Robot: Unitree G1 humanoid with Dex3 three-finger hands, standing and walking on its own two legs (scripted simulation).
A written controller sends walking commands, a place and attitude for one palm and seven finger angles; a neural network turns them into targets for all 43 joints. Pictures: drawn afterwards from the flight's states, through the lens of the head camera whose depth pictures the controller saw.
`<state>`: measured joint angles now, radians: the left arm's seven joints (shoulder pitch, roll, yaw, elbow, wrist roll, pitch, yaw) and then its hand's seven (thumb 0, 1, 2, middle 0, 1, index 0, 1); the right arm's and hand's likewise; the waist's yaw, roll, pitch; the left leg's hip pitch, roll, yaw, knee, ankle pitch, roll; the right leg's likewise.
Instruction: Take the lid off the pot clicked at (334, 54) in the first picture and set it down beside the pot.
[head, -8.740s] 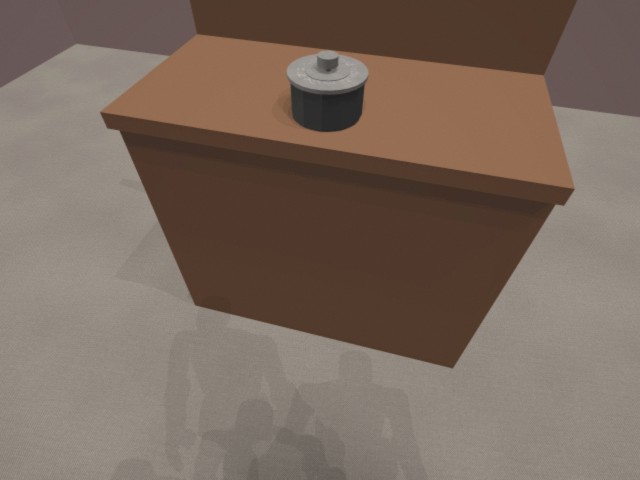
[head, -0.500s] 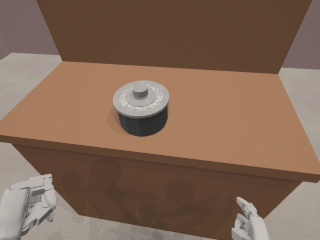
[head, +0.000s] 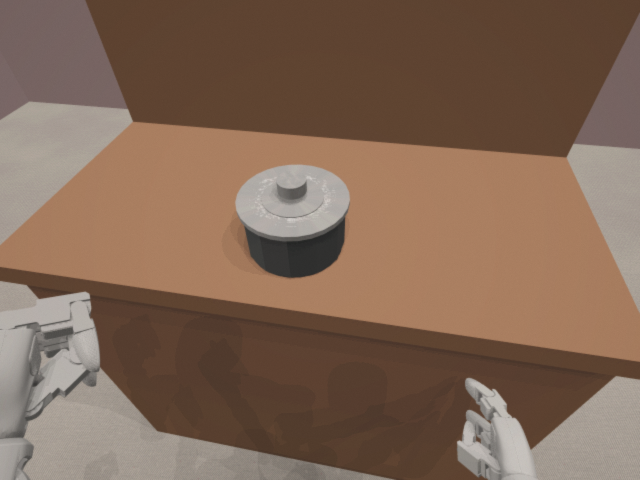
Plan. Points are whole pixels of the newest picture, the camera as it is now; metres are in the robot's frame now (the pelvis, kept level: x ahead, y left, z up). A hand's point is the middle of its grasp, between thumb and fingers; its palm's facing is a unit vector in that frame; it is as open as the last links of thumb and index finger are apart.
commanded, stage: raise the hand higher, near the body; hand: left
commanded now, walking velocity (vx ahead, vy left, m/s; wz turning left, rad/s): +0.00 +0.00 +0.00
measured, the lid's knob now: (291, 184) +0.45 +0.11 +0.15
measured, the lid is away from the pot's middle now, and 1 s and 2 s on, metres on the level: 0.00 0.00 0.00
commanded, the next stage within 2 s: reach forward and open the fingers in 0.10 s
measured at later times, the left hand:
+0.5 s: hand (64, 318) +0.19 +0.27 +0.18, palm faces +0.09 +0.03 -1.00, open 2.9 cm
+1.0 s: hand (73, 279) +0.22 +0.27 +0.20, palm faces -0.10 +0.05 -0.99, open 7.8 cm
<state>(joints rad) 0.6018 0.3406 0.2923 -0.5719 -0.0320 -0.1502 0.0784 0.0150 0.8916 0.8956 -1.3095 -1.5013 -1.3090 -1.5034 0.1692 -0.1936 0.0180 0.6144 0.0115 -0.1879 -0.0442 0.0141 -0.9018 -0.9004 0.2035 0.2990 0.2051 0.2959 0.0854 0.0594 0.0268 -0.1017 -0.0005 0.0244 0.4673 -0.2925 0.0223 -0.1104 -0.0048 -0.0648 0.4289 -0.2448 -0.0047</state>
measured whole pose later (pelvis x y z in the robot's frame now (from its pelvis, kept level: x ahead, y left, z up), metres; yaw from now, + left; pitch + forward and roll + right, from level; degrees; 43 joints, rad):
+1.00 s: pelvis -0.04 +0.01 +0.00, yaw +1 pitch -1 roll +0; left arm -0.05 0.81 0.17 -0.30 0.65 0.03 -0.45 0.00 -0.14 1.54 -0.98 -0.39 -0.98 -0.39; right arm 0.13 -0.30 0.03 0.55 0.06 0.02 -0.01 0.01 -0.90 -0.90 0.20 0.30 0.20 0.30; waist 0.08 0.12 0.02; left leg -0.22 -0.03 0.02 0.43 -0.19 0.04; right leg -0.23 -0.04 -0.07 0.42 -0.17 0.01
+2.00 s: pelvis -0.03 +0.00 +0.00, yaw +1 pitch +0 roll +1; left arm -0.52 0.67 -0.09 -0.04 0.76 0.19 -0.51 0.00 -0.38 1.63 -0.87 -0.09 -0.87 -0.09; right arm 0.11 -0.31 0.03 0.55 0.08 0.07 0.02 0.01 -0.91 -0.90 0.20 0.30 0.20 0.30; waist 0.04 0.13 0.01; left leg -0.22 -0.04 0.02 0.43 -0.21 0.03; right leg -0.27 -0.04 -0.06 0.48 -0.21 -0.01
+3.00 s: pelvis -0.01 +0.00 +0.00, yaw +0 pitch +2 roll +1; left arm -0.94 0.46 -0.33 0.37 0.84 0.32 -0.44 0.00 -0.38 1.63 -0.87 -0.09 -0.87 -0.09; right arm 0.13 -0.28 0.04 0.61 0.08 0.11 0.03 0.01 -0.91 -0.90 0.20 0.30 0.20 0.30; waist -0.01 0.10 -0.02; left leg -0.23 -0.05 0.04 0.42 -0.23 0.04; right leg -0.29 -0.05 -0.05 0.49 -0.24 0.00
